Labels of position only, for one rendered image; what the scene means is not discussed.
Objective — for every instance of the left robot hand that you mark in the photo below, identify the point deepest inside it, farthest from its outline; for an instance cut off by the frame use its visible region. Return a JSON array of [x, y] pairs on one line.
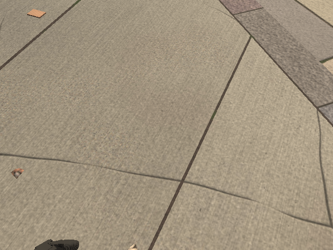
[[58, 245]]

